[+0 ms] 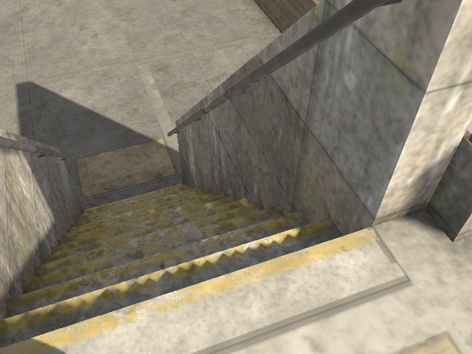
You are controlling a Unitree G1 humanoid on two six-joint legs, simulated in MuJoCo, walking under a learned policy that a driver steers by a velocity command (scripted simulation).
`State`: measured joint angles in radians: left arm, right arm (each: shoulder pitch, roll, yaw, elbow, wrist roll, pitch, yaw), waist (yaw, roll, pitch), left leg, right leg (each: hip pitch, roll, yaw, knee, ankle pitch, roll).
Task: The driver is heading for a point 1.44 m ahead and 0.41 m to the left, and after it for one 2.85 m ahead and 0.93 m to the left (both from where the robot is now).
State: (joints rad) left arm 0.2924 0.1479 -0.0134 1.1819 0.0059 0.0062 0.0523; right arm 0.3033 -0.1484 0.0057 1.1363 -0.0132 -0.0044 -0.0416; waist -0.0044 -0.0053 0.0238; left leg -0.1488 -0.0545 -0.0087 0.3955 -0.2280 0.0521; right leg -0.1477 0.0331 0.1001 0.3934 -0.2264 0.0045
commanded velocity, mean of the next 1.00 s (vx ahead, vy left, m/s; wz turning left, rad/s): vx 0.38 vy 0.00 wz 0.04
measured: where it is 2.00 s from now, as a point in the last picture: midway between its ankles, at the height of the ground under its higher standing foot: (234, 301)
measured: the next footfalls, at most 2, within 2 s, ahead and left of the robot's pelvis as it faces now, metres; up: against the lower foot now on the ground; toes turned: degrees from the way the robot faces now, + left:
right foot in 0.32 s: +0.10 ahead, -0.12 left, +0.00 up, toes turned -3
left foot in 0.80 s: +0.47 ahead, +0.01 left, +0.00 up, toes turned +2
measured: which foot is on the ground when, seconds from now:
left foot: down 0.00-0.32, up 0.34-0.78, down 0.80-1.00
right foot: down 0.00-0.08, up 0.10-0.30, down 0.32-0.78, up 0.80-1.00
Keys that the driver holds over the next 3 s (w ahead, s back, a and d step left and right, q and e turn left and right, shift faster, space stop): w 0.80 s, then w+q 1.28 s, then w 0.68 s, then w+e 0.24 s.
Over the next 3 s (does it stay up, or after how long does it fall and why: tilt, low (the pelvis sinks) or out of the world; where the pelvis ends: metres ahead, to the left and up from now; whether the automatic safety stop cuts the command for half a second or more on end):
stays up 0.62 0.09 -0.01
